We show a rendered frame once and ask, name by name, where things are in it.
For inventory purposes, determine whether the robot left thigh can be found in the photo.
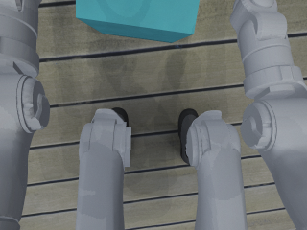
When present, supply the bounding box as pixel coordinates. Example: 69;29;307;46
75;118;131;230

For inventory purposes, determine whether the left robot upper arm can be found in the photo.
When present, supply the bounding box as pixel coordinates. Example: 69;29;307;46
0;74;50;230

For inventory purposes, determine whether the carton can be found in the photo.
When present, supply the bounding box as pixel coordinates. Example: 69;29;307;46
76;0;200;43

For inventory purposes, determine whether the left robot shin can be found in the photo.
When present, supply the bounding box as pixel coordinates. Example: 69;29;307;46
79;108;124;160

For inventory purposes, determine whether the robot right forearm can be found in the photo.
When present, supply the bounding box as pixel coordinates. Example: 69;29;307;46
229;0;307;101

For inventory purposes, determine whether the right robot upper arm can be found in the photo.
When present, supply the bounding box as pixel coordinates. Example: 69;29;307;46
240;97;307;230

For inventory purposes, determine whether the robot left forearm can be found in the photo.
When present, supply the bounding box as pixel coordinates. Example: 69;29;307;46
0;0;42;79

